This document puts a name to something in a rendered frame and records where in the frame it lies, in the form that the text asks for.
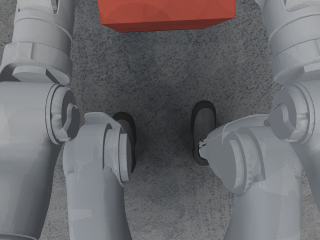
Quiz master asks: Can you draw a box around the robot left upper arm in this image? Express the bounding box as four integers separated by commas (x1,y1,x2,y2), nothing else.
0,81,81,240

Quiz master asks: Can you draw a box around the right robot thigh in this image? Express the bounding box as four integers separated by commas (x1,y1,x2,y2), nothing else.
217,126,302,240

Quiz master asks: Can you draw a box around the left robot forearm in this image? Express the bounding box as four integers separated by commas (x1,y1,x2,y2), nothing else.
0,0,81,85

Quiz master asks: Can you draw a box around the robot right upper arm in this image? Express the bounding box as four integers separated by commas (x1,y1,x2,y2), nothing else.
268,79,320,212

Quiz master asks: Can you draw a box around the robot left shin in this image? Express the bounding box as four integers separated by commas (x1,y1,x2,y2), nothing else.
62,112,126,177

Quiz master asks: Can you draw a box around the right robot forearm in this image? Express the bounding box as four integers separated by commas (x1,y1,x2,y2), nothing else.
254,0,320,85

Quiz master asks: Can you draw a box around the carton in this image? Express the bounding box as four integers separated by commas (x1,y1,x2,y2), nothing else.
97,0,236,33

